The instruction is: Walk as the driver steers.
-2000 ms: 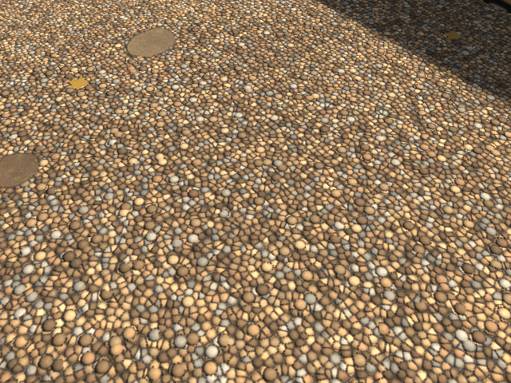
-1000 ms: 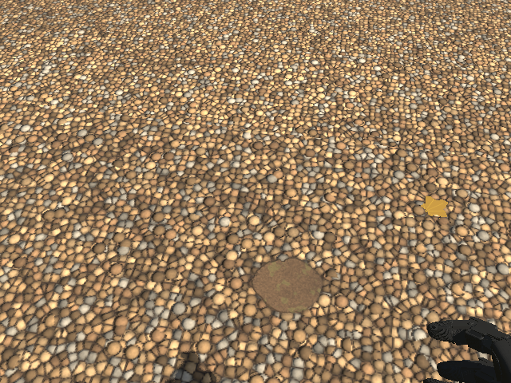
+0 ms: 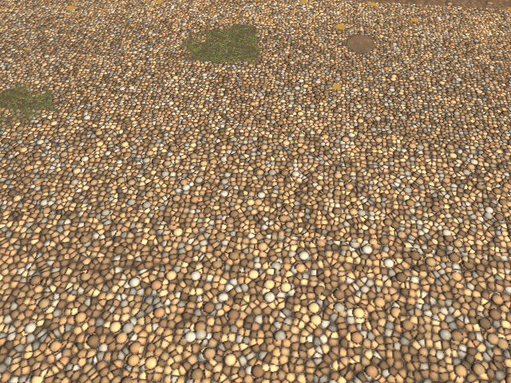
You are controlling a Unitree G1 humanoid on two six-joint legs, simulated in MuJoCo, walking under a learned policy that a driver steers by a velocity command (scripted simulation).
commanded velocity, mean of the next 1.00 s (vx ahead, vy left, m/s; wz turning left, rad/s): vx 1.00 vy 0.00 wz -0.52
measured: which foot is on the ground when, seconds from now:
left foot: down 0.00-0.40, up 0.42-0.68, down 0.70-1.00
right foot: up 0.00-0.40, down 0.42-0.72, up 0.74-1.00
